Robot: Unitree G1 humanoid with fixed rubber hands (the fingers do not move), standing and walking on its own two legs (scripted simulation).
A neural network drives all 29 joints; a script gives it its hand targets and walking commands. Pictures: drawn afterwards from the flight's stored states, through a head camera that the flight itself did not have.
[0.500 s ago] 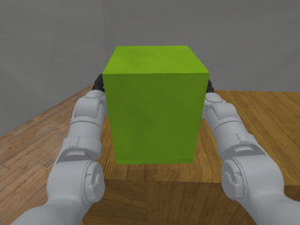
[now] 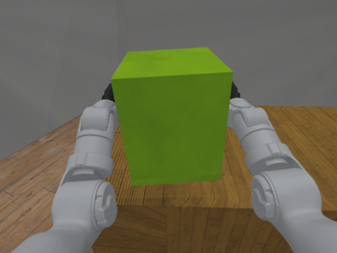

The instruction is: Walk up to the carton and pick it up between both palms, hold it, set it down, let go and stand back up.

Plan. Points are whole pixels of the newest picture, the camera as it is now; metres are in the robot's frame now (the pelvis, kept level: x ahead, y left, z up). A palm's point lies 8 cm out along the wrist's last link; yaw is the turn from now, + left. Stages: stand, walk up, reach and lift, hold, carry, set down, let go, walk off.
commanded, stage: hold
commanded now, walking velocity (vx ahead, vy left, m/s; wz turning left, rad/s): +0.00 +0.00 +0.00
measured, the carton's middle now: (171, 112) +0.38 +0.00 +0.24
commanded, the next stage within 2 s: none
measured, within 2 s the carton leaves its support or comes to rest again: neither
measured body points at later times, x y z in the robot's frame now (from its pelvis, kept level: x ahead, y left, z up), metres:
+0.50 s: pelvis +0.00 +0.00 +0.00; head -0.10 +0.01 +0.44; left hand +0.39 +0.15 +0.25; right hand +0.39 -0.15 +0.25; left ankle +0.03 +0.12 -0.74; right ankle +0.06 -0.12 -0.74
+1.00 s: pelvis +0.00 +0.00 +0.00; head -0.09 +0.00 +0.44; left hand +0.39 +0.15 +0.26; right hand +0.39 -0.15 +0.26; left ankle +0.03 +0.12 -0.74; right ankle +0.06 -0.12 -0.74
